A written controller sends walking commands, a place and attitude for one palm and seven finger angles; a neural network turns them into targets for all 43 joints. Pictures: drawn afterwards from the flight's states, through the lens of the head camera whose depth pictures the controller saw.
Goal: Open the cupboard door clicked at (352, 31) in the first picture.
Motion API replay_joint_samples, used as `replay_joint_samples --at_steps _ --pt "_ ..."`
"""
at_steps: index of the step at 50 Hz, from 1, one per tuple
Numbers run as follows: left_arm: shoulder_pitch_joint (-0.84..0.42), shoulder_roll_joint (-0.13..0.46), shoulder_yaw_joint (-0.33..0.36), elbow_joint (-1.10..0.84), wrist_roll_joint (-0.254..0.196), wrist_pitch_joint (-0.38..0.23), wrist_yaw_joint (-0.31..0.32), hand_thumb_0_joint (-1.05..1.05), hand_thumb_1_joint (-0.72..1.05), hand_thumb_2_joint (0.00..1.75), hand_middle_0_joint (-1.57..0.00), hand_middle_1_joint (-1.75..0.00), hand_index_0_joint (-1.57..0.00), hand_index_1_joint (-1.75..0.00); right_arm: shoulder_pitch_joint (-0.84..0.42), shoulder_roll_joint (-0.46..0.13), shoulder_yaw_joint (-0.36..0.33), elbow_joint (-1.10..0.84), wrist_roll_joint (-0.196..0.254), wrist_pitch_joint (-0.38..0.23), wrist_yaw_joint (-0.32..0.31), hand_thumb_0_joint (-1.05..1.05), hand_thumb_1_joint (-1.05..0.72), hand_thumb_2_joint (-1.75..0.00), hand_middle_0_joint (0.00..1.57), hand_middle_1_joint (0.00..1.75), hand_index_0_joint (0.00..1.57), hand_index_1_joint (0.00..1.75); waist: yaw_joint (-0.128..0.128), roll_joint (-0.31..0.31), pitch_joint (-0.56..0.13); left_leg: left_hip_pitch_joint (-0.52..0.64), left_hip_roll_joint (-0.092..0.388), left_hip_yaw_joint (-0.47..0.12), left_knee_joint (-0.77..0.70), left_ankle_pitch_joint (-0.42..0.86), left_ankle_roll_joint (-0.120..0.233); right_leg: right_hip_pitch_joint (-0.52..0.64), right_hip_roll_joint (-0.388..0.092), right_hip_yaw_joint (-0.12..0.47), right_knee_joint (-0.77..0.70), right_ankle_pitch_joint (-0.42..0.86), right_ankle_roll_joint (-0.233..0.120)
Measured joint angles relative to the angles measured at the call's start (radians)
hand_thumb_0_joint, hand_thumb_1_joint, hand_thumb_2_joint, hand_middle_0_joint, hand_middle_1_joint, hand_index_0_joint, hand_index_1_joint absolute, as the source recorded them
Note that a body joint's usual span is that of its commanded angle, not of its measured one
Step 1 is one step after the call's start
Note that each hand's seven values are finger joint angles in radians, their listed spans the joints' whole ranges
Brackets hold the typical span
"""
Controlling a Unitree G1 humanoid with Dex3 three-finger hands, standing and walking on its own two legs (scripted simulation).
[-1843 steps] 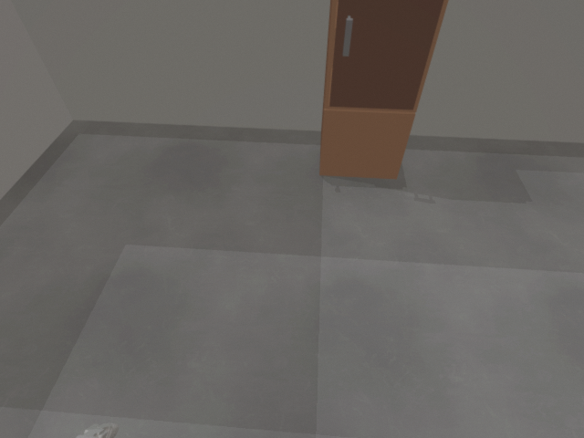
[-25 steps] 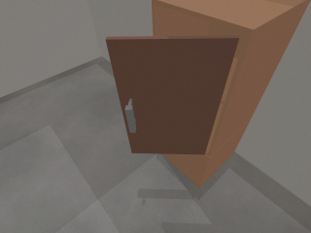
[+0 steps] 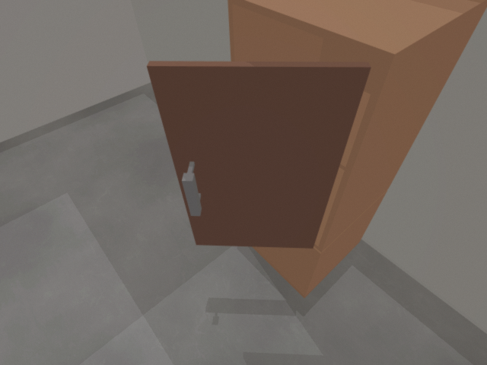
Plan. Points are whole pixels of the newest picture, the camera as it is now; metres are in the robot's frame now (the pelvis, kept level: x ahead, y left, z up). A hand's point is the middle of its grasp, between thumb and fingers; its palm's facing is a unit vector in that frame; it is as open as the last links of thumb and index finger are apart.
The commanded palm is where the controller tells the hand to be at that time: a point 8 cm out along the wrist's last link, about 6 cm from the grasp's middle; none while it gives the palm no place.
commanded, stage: look again from close up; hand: left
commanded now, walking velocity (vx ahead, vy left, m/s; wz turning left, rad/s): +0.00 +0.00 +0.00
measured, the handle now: (193, 189) +0.49 +0.15 -0.04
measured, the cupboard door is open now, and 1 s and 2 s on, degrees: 46 46 46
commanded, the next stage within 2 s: shuffle to correct the standing spot in 0.08 s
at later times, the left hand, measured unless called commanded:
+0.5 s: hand out of the picture +0.04 +0.16 -0.17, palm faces +0.00 -0.97 -0.24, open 7.3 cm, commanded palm none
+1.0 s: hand out of the picture -0.02 +0.14 -0.17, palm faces +0.08 -0.98 -0.20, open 7.3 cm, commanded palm none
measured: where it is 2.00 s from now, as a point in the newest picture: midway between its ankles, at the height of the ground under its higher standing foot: outside the picture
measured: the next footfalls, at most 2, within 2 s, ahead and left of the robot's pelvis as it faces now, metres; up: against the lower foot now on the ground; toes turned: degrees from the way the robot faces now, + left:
left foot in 0.90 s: -0.06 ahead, +0.07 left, +0.00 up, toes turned +2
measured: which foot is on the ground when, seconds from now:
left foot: down 0.00-0.58, up 0.60-0.88, down 0.90-1.00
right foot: down 0.00-1.00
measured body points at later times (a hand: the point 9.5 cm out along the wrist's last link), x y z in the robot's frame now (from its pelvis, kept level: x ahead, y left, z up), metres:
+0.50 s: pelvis +0.00 -0.03 -0.01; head +0.03 -0.04 +0.44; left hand +0.04 +0.21 -0.16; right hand +0.03 -0.26 -0.17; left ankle -0.01 +0.08 -0.74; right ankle +0.01 -0.10 -0.74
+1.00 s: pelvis -0.05 -0.05 +0.00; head -0.05 -0.04 +0.45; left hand -0.02 +0.19 -0.16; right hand -0.06 -0.27 -0.16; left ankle -0.10 +0.07 -0.74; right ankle +0.01 -0.10 -0.74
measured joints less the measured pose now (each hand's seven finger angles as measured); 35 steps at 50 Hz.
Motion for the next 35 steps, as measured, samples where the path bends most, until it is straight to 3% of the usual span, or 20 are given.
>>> replay_joint_samples --at_steps 14,26,30,33,35 --pt "0.000 0.008 0.001 0.003 -0.002 0.003 -0.001 0.00 0.92 0.90 -0.20 -0.30 -0.20 -0.30 -0.032 -0.007 -0.002 0.007 0.001 0.000 -0.008 0.00 -0.91 -0.90 0.20 0.30 0.20 0.30 0.007 -0.017 0.003 0.028 0.015 -0.009 -0.012 -0.015 -0.020 0.030 0.016 -0.008 -0.013 -0.017 -0.017" --pt "-0.021 0.024 0.045 -0.103 0.013 0.053 -0.009 0.00 0.91 0.90 -0.20 -0.30 -0.20 -0.30 -0.061 0.001 -0.042 -0.066 -0.007 0.039 -0.026 0.00 -0.91 -0.90 0.20 0.30 0.20 0.30 0.007 -0.036 0.042 -0.067 0.035 0.008 0.104 -0.046 -0.042 -0.086 0.031 0.002 0.132 -0.057 -0.045" --pt "-0.032 0.025 0.053 -0.139 0.019 0.060 -0.011 0.00 0.91 0.90 -0.20 -0.30 -0.20 -0.30 -0.069 -0.016 -0.059 -0.089 -0.007 0.057 -0.027 0.00 -0.91 -0.90 0.20 0.30 0.20 0.30 -0.001 -0.017 0.050 -0.135 0.059 -0.008 0.202 -0.086 -0.053 -0.125 0.051 -0.017 0.164 -0.057 -0.067" --pt "-0.052 0.024 0.055 -0.155 0.019 0.063 -0.007 0.00 0.91 0.90 -0.20 -0.30 -0.20 -0.30 -0.069 -0.021 -0.072 -0.094 -0.005 0.074 -0.026 0.00 -0.91 -0.90 0.20 0.30 0.20 0.30 0.000 -0.023 0.054 -0.222 0.039 -0.061 0.466 -0.235 -0.052 -0.134 0.052 -0.037 0.154 -0.040 -0.089" --pt "-0.058 0.019 0.052 -0.157 0.017 0.054 -0.001 0.00 0.91 0.90 -0.20 -0.30 -0.20 -0.30 -0.063 -0.023 -0.074 -0.094 -0.006 0.076 -0.019 0.00 -0.91 -0.90 0.20 0.30 0.20 0.30 0.003 -0.027 0.049 -0.246 0.030 -0.081 0.580 -0.241 -0.056 -0.131 0.052 -0.044 0.130 -0.019 -0.094"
